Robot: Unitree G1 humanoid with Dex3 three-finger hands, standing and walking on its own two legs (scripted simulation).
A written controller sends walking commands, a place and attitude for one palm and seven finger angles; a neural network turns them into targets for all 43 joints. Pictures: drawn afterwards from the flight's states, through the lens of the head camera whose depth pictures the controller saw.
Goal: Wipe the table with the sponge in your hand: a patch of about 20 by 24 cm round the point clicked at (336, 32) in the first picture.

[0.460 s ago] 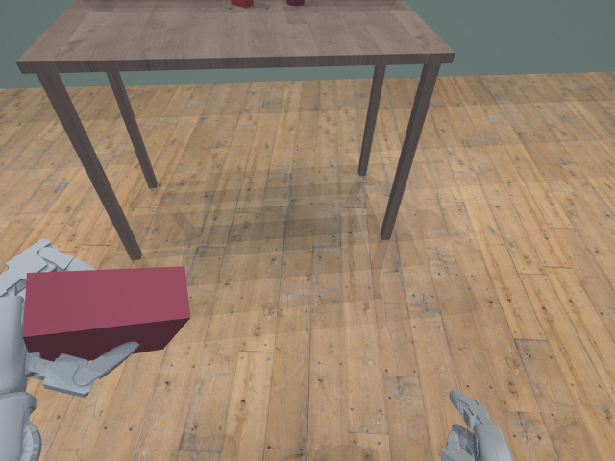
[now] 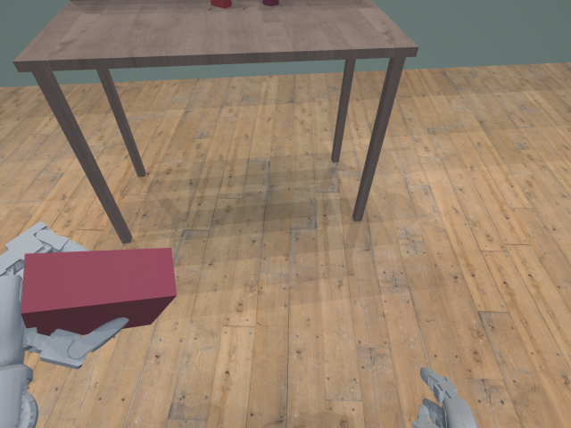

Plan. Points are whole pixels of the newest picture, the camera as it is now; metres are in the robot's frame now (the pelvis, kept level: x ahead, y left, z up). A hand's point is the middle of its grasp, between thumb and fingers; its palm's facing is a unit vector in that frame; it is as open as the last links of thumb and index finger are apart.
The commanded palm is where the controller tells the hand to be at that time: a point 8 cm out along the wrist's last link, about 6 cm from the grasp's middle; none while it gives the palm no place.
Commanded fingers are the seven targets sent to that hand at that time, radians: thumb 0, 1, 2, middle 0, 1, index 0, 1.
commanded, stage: walk to a spot facing it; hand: left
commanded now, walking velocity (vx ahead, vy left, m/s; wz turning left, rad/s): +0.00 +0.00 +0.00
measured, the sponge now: (121, 293) +0.23 +0.20 +0.14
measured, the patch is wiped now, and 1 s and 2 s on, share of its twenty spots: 0.00 0.00 0.00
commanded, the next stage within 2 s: turn to face it in 1.62 s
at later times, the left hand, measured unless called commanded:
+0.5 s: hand (137, 248) +0.27 +0.19 +0.16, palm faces +0.37 -0.85 -0.37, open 9.6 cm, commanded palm +0.22 +0.25 +0.18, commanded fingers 0.00 0.10 1.30 -1.20 -1.60 -1.20 -1.60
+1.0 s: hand (244, 162) +0.44 +0.10 +0.16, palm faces +0.20 -0.84 -0.50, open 9.6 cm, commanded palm +0.38 +0.16 +0.18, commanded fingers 0.00 0.10 1.30 -1.20 -1.60 -1.20 -1.60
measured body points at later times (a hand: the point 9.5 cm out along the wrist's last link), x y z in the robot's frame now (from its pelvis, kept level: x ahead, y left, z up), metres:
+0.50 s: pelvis +0.05 -0.03 -0.01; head +0.04 -0.03 +0.44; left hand +0.25 +0.24 +0.18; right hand +0.18 -0.27 -0.10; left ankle +0.06 +0.10 -0.71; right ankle +0.05 -0.13 -0.74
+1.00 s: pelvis +0.18 -0.09 -0.02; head +0.22 -0.11 +0.43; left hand +0.42 +0.14 +0.18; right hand +0.29 -0.34 -0.13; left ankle +0.13 +0.06 -0.65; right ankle +0.20 -0.18 -0.74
